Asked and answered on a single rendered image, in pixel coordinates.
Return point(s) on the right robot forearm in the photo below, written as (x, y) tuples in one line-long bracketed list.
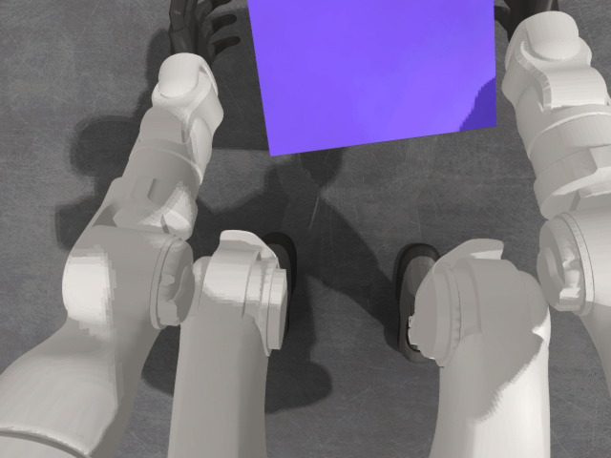
[(563, 113)]

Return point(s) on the right robot upper arm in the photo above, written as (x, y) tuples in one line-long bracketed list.
[(574, 271)]

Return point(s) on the carton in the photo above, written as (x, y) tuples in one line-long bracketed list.
[(340, 73)]

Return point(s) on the left robot upper arm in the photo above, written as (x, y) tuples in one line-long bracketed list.
[(72, 395)]

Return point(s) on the left robot foot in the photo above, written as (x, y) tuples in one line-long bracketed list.
[(284, 249)]

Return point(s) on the right robot hand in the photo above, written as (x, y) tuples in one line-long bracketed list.
[(519, 10)]

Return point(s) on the left robot hand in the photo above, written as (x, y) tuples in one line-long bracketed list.
[(188, 34)]

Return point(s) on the right robot thigh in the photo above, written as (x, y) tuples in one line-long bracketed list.
[(494, 392)]

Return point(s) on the left robot forearm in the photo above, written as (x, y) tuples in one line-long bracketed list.
[(160, 184)]

